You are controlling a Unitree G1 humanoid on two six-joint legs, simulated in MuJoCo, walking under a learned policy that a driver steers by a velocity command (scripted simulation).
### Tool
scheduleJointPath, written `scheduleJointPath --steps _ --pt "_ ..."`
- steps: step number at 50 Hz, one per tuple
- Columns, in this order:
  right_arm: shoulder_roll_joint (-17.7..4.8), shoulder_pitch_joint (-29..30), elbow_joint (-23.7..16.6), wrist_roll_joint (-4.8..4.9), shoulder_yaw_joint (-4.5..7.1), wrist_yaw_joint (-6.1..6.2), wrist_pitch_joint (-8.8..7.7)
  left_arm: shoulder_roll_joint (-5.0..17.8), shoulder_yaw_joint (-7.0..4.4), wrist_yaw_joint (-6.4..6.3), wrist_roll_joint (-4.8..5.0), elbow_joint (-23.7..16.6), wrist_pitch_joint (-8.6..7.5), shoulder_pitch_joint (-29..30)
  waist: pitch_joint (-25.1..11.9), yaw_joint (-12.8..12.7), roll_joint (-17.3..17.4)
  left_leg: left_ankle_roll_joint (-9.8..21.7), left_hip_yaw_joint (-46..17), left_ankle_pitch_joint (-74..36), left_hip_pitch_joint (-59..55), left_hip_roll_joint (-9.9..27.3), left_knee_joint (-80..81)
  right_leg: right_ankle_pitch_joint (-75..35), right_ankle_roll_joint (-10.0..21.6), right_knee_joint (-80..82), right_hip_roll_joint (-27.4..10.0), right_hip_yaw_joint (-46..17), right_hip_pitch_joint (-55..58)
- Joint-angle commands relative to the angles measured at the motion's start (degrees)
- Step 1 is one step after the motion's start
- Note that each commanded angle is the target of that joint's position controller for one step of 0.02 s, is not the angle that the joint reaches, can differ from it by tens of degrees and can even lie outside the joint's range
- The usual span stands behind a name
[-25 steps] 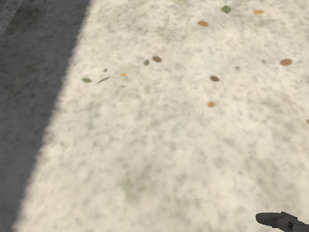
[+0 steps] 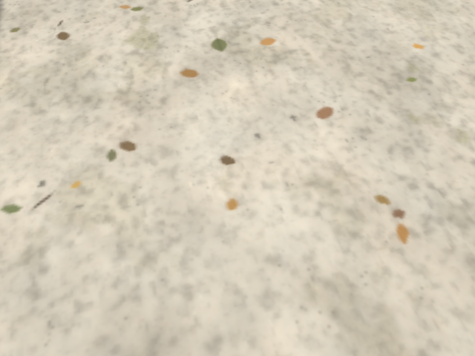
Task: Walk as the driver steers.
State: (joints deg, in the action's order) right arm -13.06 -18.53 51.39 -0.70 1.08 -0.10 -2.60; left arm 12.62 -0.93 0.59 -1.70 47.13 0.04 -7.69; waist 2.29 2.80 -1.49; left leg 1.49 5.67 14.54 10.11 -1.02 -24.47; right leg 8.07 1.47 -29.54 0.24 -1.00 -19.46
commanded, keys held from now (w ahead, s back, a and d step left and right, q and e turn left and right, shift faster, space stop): no key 1.00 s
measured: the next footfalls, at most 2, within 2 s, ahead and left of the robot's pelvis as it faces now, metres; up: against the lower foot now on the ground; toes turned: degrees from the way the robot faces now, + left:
left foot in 1.82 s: +0.46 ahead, +0.04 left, +0.00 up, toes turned +16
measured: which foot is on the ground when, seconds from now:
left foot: down 0.00-1.00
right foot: down 0.00-1.00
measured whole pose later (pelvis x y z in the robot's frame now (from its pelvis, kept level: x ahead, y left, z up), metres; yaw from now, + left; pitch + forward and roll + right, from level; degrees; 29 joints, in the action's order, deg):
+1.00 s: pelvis +0.03 -0.01 +0.01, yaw +0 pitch -1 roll +0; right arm -8.5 -19.2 65.5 -0.8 -0.8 2.5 -0.1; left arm 9.2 0.2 -2.1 -0.2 65.8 -0.1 -15.1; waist 1.4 -0.1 0.5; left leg 0.1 2.4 15.7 5.1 0.9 -22.2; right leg 9.2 2.5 -21.8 2.8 0.1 -11.2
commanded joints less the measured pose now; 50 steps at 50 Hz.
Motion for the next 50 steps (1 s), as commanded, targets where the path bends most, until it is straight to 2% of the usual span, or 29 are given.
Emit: scheduleJointPath --steps 1,2,3,4,5,6,7,8,10,11,14,30,50 --pt "-5.0 -2.4 -3.3 -0.72 0.85 0.43 0.19 9.4 -1.52 -1.45 -0.93 -1.0 -1.71 -6.8 -7.5 -2.2 -3.2 1.4 -5.5 -4.0 7.2 7.9 -4.8 -22.1 2.7 9.2 -13.3 -13.0 19.2" --pt "-1.0 -8.0 -1.6 0.62 -0.21 0.75 1.06 9.7 -1.35 -1.99 0.69 -0.9 -1.23 -3.8 -8.9 0.4 -9.6 0.2 -3.2 10.0 5.2 3.4 -4.2 -27.9 9.7 9.4 -18.6 -16.8 15.8" --pt "-3.4 -6.3 -0.3 0.44 0.06 1.42 2.17 6.7 -0.78 -1.96 1.28 -0.8 -0.98 -2.7 -6.6 -1.0 -7.0 -0.2 -4.1 10.1 2.9 3.1 -2.6 -19.5 10.3 10.7 -16.3 -16.8 11.8" --pt "-4.2 -4.5 -0.4 0.2 0.34 1.56 2.64 5.9 -0.39 -1.95 1.2 -0.7 -0.9 -0.2 -3.6 -0.3 -6.7 -0.2 -4.3 6.7 1.6 2.8 -0.5 -12.6 8.3 11.7 -13.0 -14.4 8.5" --pt "-4.6 -3.3 0.0 0.02 0.45 1.51 2.83 5.3 -0.11 -2.0 0.85 -0.6 -0.68 1.1 -3.3 -0.2 -6.3 -0.6 -4.6 2.8 -0.6 3.0 1.6 -7.1 6.2 12.1 -10.2 -12.6 7.4" --pt "-5.5 -2.4 0.1 -0.24 0.68 1.37 2.91 5.4 -0.08 -2.21 0.96 0.1 -0.7 0.5 -2.4 -0.6 -6.7 -0.8 -5.2 -0.5 -1.6 3.9 2.8 -5.5 4.6 12.4 -8.5 -11.3 6.6" --pt "-5.4 -2.8 0.7 -0.42 0.55 1.23 2.78 5.7 -0.19 -2.32 1.3 1.1 -0.72 -0.6 -2.3 -0.8 -5.9 -1.1 -5.8 -2.1 -2.0 4.8 3.8 -4.0 3.7 12.5 -7.4 -10.3 6.9" --pt "-5.3 -3.1 1.6 -0.28 0.5 1.15 2.61 5.7 -0.36 -2.26 1.5 1.8 -0.83 -1.5 -1.3 -1.4 -2.8 -1.1 -6.1 -2.6 -0.7 5.3 4.0 -4.5 3.3 12.1 -6.5 -9.3 8.1" --pt "-4.2 -2.9 3.0 -0.05 0.3 1.29 2.36 5.7 -0.5 -2.34 1.55 3.5 -1.13 -3.0 -1.3 -1.8 0.3 -1.3 -6.4 -3.5 -0.4 5.7 5.1 -8.8 3.5 10.5 -6.2 -8.6 10.6" --pt "-4.2 -2.5 3.4 -0.01 0.36 1.45 2.33 5.8 -0.56 -2.37 1.53 4.1 -1.27 -3.2 -1.7 -1.9 0.7 -1.2 -6.6 -4.0 -0.6 5.8 5.4 -10.9 3.6 9.9 -6.2 -8.3 11.4" --pt "-4.0 -1.8 4.8 0.05 0.39 1.77 2.43 5.4 -0.6 -2.41 1.49 5.8 -1.46 -3.2 -2.2 -2.0 0.8 -1.1 -6.6 -4.7 -1.8 6.1 5.8 -13.2 3.7 9.5 -6.0 -7.8 12.0" --pt "-2.5 -2.2 10.9 -0.08 -0.42 2.44 2.92 4.6 -0.16 -2.81 1.48 13.8 -0.67 -6.9 0.8 -2.4 1.6 -0.1 -7.3 -3.4 -2.1 6.9 6.4 -5.1 2.8 12.0 -4.7 -7.0 9.8" --pt "0.5 -5.3 13.9 -0.08 -1.28 2.74 2.26 1.4 0.52 -2.85 1.47 18.2 -0.43 -10.4 2.4 -3.0 2.1 0.6 -8.1 -2.2 0.4 6.9 7.1 -2.3 2.0 11.5 -4.2 -6.0 9.3"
